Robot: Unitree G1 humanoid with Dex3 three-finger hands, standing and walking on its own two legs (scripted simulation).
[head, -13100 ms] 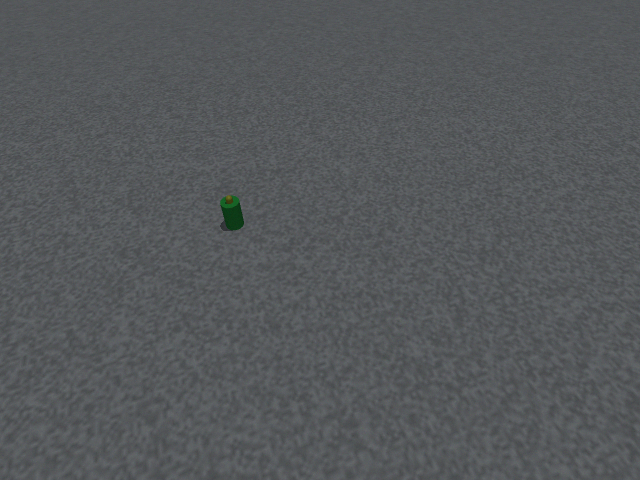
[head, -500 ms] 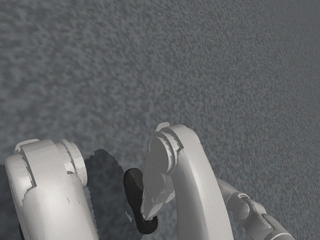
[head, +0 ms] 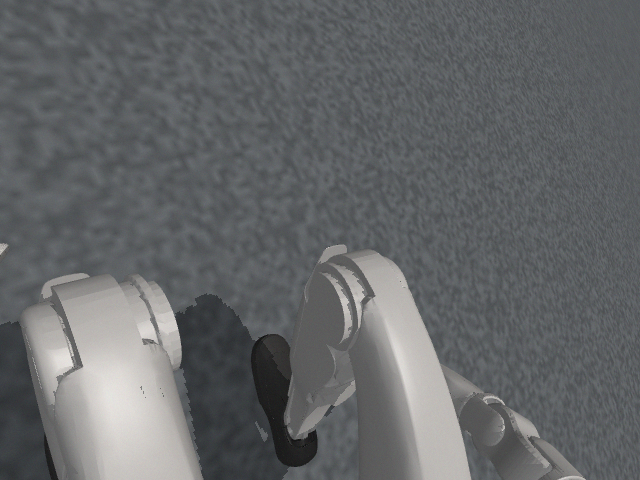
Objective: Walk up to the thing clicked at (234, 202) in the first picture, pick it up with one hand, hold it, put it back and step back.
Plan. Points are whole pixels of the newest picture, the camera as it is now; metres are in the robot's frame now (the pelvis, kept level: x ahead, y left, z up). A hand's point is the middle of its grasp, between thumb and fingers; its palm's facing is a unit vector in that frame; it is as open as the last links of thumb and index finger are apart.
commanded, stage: settle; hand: left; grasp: from the side
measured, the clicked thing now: out of the picture +0.39 +0.30 -0.19
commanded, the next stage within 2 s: lift in 1.72 s
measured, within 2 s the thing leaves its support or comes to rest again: neither
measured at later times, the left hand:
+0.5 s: hand out of the picture +0.36 +0.32 -0.06, palm faces +0.40 -0.92 -0.03, open 11.0 cm
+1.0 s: hand out of the picture +0.37 +0.31 +0.02, palm faces +0.39 -0.92 -0.07, open 11.0 cm
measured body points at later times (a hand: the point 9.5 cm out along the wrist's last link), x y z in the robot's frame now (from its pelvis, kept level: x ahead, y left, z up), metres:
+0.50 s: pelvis +0.01 -0.01 +0.03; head +0.18 +0.16 +0.41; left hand +0.34 +0.37 -0.06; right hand +0.22 -0.23 -0.04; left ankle +0.08 +0.13 -0.25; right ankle +0.15 -0.13 -0.24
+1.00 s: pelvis +0.03 -0.02 +0.06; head +0.21 +0.07 +0.46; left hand +0.34 +0.35 +0.02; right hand +0.24 -0.25 -0.06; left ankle +0.08 +0.13 -0.24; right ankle +0.15 -0.13 -0.24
